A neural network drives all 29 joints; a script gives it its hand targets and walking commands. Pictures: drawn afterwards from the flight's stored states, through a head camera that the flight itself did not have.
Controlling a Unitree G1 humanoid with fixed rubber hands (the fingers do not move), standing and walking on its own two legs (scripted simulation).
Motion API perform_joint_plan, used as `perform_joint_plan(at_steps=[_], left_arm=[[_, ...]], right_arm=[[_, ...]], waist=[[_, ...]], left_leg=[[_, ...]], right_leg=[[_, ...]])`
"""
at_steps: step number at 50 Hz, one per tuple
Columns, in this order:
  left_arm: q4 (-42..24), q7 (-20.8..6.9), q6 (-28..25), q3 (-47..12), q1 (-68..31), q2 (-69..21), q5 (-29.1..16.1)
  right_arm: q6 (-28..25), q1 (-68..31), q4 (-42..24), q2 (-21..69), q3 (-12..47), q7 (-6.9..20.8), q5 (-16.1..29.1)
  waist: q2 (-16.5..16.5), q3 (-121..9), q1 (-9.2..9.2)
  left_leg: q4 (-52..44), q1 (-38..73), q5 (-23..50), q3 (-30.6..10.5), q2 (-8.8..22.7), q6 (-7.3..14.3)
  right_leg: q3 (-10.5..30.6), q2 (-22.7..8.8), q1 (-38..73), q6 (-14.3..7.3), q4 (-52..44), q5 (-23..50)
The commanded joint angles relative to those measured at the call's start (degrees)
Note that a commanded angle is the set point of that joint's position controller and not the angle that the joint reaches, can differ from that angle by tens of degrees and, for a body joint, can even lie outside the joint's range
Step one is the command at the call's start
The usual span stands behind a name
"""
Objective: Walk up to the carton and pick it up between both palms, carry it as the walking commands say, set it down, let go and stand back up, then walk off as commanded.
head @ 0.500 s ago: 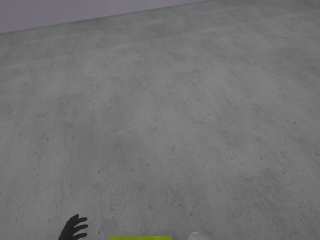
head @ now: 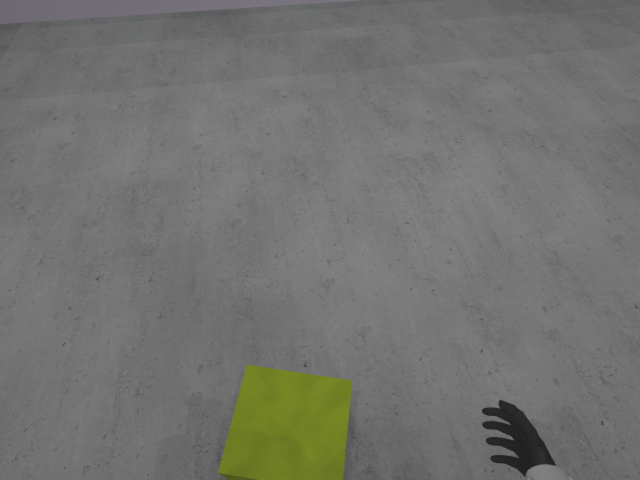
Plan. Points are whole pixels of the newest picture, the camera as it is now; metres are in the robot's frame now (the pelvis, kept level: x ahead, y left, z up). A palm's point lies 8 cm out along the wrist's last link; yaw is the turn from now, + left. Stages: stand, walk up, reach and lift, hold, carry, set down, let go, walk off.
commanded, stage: walk off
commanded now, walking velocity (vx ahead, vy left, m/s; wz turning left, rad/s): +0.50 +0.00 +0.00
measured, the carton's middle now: (291, 430) +0.32 +0.10 -0.68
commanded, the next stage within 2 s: stand in 0.30 s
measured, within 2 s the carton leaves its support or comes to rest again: rests again in 0.82 s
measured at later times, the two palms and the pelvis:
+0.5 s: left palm (212, 342) +0.32 +0.19 -0.09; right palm (557, 421) +0.24 -0.32 -0.14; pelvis +0.22 -0.07 +0.00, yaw +0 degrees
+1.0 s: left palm (229, 327) +0.36 +0.18 -0.11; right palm (532, 306) +0.41 -0.32 -0.10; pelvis +0.29 -0.07 +0.01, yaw -1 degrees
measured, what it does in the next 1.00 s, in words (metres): walks ahead: right foot, then left foot 0.09 m higher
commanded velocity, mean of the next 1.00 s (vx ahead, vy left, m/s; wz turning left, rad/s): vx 0.14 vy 0.00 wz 0.00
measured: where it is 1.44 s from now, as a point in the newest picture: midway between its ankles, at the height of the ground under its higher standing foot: (348, 450)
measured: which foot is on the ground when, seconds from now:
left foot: down 0.00-0.38, up 0.40-0.48, down 0.50-0.62, up 0.64-0.74, down 0.76-1.00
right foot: up 0.00-0.36, down 0.38-1.00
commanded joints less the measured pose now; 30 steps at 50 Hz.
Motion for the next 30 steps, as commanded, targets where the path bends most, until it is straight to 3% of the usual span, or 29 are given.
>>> perform_joint_plan(at_steps=[1,3,7,10,14,15,16,17,18,19,20,21,22,23,25,27,30], left_arm=[[-5.7,-0.7,0.8,-1.7,-8.2,4.9,2.3],[-5.1,-1.3,1.7,-1.7,-7.9,4.6,2.3],[-5.3,-2.0,2.7,-1.7,-12.4,4.1,2.0],[-5.7,-2.6,2.7,-2.1,-18.2,3.6,1.6],[-5.0,-2.3,2.0,-2.1,-19.8,2.7,1.9],[-3.9,-1.9,1.7,-1.7,-17.3,3.5,2.0],[-1.6,-1.2,1.2,-1.4,-10.6,3.3,2.0],[1.8,-0.2,0.2,-0.4,-0.4,7.1,2.7],[4.4,0.9,-0.7,1.1,10.5,13.3,3.5],[5.8,0.6,-0.6,1.5,11.9,17.4,3.2],[5.5,0.1,-0.8,1.1,8.6,14.0,2.3],[3.3,-0.2,-1.2,-0.2,2.7,9.5,1.6],[2.7,-0.1,-1.2,-1.2,-0.1,6.8,1.6],[3.1,0.4,-1.2,-1.7,0.2,5.9,1.8],[3.2,1.0,-1.2,-2.5,0.9,5.2,1.9],[3.8,1.1,-1.2,-2.4,1.3,5.3,1.8],[3.6,1.5,-0.5,-2.1,1.3,6.1,1.6]], right_arm=[[-1.0,14.7,1.2,-5.1,0.2,-0.7,-1.2],[-1.3,11.0,1.4,-5.3,0.7,-0.7,-0.3],[-2.1,16.4,4.0,-7.5,0.0,-1.0,-0.2],[-2.2,16.8,5.6,-6.9,0.2,-1.1,-0.2],[-1.6,16.9,6.8,-9.8,-1.0,-0.8,-0.9],[-1.5,16.9,7.2,-11.1,-1.3,-0.9,-0.8],[-1.4,14.9,7.3,-11.5,-1.4,-1.1,-0.5],[-1.5,14.2,7.4,-9.4,-0.9,-1.1,-0.5],[-1.8,15.7,5.2,-3.0,0.5,-0.9,-0.1],[-1.6,16.9,4.0,-0.3,0.8,-1.4,1.0],[-1.1,11.9,3.4,-2.9,0.1,-1.9,1.2],[-1.0,10.9,3.8,-3.0,0.0,-1.9,1.3],[-0.9,9.5,4.3,-3.4,0.0,-1.8,0.9],[-0.6,7.2,3.2,-2.4,0.5,-1.5,0.6],[0.9,8.6,3.2,-1.6,0.6,-1.0,0.2],[1.7,7.8,2.6,-0.5,0.9,-0.9,0.2],[2.3,4.7,1.5,2.1,2.0,-0.9,0.6]], waist=[[5.0,-3.2,-7.40],[7.1,4.2,-4.67],[5.0,7.2,-5.53],[6.4,8.6,-5.88],[7.1,6.8,-6.61],[6.5,4.4,-5.31],[5.1,0.7,-1.75],[-0.1,-6.9,2.63],[-18.1,-16.5,5.38],[-27.5,-17.6,3.64],[-15.6,-15.1,3.92],[-10.9,-11.7,1.16],[-9.8,-8.9,1.06],[-11.8,-6.0,1.03],[-10.1,-6.6,-0.44],[-9.4,-5.3,-1.07],[-11.9,-8.7,-0.51]], left_leg=[[-17.4,22.7,8.1,-19.1,17.5,8.3],[-21.0,13.4,4.1,-14.6,14.7,6.6],[-24.0,16.4,8.0,-13.8,15.3,7.1],[-24.5,18.1,9.9,-9.2,13.0,6.2],[-19.0,19.7,19.3,-4.8,12.1,5.9],[-15.3,18.8,26.0,-4.1,12.4,5.8],[-6.6,18.6,35.5,-1.8,10.8,4.7],[7.2,15.3,33.9,0.4,7.5,2.2],[27.6,0.8,5.5,2.9,1.5,-2.1],[36.9,-9.0,-24.2,-3.2,-5.6,-3.2],[41.4,-12.1,-21.6,-6.9,-2.7,-1.8],[38.0,-10.6,-15.0,-7.2,-0.6,-1.5],[35.3,-10.8,-12.6,-5.2,0.8,-1.6],[33.8,-13.8,-13.0,-3.7,1.4,-1.6],[30.3,-10.9,-10.7,-3.1,2.5,-2.8],[22.6,-9.3,-10.7,-2.0,1.6,-3.7],[8.0,-5.3,-9.9,0.5,-0.8,-4.2]], right_leg=[[2.4,-4.5,-27.8,1.0,25.1,1.9],[2.0,-5.5,-23.2,2.0,22.2,4.7],[0.3,-5.2,-23.5,2.9,16.4,8.5],[-1.9,-5.4,-22.0,3.6,6.6,10.9],[-5.9,-2.8,-13.2,2.0,-8.3,6.9],[-6.8,-1.7,-7.3,1.2,-11.2,8.5],[-7.1,-0.1,0.6,0.4,-17.5,13.9],[-5.0,-1.1,12.5,-0.5,-18.5,19.5],[14.5,-18.4,27.8,-4.7,-17.3,34.3],[28.7,-24.9,34.0,-9.2,-20.5,61.9],[23.7,-22.8,32.6,-11.3,-17.1,77.1],[17.4,-20.3,24.9,-9.2,-16.5,76.8],[13.2,-18.0,21.0,-6.3,-17.5,69.9],[11.0,-16.6,20.8,-5.6,-18.3,70.6],[10.5,-15.7,17.1,-5.7,-19.0,67.9],[9.4,-14.7,16.3,-6.1,-19.7,70.5],[7.3,-12.5,19.7,-5.2,-17.8,70.6]])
